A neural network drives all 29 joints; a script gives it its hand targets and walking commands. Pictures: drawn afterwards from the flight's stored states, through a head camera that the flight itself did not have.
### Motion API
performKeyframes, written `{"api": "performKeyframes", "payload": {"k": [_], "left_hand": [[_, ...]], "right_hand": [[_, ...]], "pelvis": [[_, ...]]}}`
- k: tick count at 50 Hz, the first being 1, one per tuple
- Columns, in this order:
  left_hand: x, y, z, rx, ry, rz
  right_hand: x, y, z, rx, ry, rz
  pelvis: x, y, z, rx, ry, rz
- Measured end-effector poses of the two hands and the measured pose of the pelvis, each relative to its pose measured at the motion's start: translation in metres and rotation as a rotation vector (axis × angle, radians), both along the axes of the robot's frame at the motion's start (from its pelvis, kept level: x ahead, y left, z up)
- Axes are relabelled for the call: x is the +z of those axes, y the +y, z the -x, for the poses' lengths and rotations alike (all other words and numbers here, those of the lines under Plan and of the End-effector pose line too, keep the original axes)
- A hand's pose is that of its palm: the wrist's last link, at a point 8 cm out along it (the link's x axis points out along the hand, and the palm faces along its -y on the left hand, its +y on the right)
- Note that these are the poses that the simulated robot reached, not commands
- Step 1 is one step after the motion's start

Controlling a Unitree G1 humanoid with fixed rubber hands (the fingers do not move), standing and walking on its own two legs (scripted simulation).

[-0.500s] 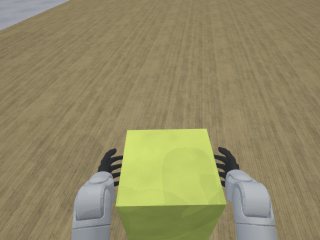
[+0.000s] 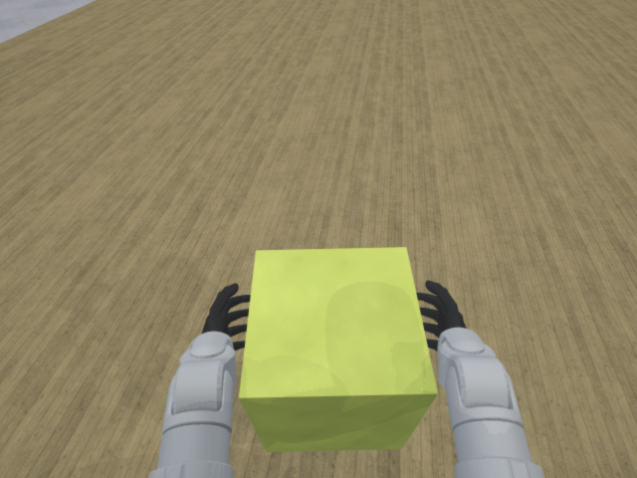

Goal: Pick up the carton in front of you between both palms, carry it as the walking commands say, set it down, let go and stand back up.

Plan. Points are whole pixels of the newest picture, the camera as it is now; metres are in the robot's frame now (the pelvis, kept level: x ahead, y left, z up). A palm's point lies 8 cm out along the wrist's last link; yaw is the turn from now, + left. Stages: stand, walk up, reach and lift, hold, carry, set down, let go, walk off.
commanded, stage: carry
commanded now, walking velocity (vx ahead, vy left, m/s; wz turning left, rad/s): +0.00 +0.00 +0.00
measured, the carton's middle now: (332, 355) +0.32 +0.00 -0.04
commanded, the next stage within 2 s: hold in 0.34 s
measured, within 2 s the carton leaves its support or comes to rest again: neither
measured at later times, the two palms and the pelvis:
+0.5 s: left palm (220, 349) +0.28 +0.14 +0.04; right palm (460, 350) +0.27 -0.16 +0.04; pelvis +0.00 +0.00 +0.01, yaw -2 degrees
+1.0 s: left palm (244, 354) +0.33 +0.14 -0.06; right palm (437, 352) +0.33 -0.16 -0.07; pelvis -0.06 +0.01 -0.04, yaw -4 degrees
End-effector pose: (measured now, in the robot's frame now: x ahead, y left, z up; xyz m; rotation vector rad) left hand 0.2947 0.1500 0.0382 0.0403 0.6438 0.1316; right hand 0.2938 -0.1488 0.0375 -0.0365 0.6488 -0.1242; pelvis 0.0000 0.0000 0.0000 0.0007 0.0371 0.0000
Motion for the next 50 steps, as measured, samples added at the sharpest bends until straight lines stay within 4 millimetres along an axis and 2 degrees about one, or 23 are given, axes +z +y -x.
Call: {"api": "performKeyframes", "payload": {"k": [17,22,30,37,40,43,46,50], "left_hand": [[0.002,-0.003,0.004,0.0,0.015,-0.001],[0.005,-0.004,0.012,-0.011,0.02,-0.01],[0.004,-0.012,0.013,-0.044,0.03,0.002],[-0.005,-0.012,-0.002,0.003,0.036,0.047],[-0.015,-0.012,-0.011,0.011,0.04,0.04],[-0.031,-0.012,-0.02,0.013,0.054,0.027],[-0.057,-0.013,-0.028,0.012,0.064,0.013],[-0.102,-0.014,-0.037,0.011,0.066,-0.002]], "right_hand": [[0.002,-0.003,0.004,0.0,0.015,-0.002],[0.004,-0.004,0.013,0.004,0.02,0.009],[0.003,-0.011,0.027,-0.041,0.03,0.0],[-0.007,-0.011,0.008,-0.055,0.036,-0.037],[-0.016,-0.011,-0.004,-0.041,0.041,-0.028],[-0.033,-0.012,-0.016,-0.024,0.054,-0.019],[-0.059,-0.012,-0.026,-0.008,0.064,-0.009],[-0.105,-0.013,-0.037,0.01,0.067,-0.001]], "pelvis": [[-0.001,-0.002,-0.003,-0.001,-0.003,-0.001],[0.006,-0.003,0.0,-0.016,-0.092,-0.003],[0.006,0.001,0.015,-0.055,-0.164,0.005],[-0.005,0.005,0.036,-0.074,-0.175,0.002],[-0.011,0.006,0.043,-0.07,-0.153,0.001],[-0.017,0.007,0.05,-0.069,-0.1,-0.002],[-0.025,0.008,0.056,-0.069,-0.026,-0.005],[-0.037,0.008,0.063,-0.066,0.094,-0.009]]}}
